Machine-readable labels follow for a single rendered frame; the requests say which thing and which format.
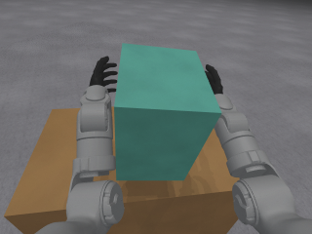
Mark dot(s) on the left robot forearm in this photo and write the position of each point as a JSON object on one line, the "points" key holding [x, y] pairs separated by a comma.
{"points": [[94, 134]]}

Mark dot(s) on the carton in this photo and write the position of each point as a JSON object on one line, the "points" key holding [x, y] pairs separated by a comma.
{"points": [[164, 111]]}

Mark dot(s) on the robot left upper arm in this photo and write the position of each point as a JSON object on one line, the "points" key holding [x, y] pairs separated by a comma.
{"points": [[92, 208]]}

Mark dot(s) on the robot left hand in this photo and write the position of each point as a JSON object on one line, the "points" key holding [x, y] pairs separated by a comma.
{"points": [[99, 75]]}

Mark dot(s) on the pedestal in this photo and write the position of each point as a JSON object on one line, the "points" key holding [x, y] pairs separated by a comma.
{"points": [[201, 204]]}

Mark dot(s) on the robot right upper arm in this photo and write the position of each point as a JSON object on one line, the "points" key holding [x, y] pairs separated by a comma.
{"points": [[265, 203]]}

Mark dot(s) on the robot right hand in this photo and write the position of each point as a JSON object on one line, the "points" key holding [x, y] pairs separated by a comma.
{"points": [[214, 80]]}

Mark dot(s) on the right robot forearm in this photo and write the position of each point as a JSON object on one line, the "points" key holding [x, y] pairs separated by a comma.
{"points": [[244, 157]]}

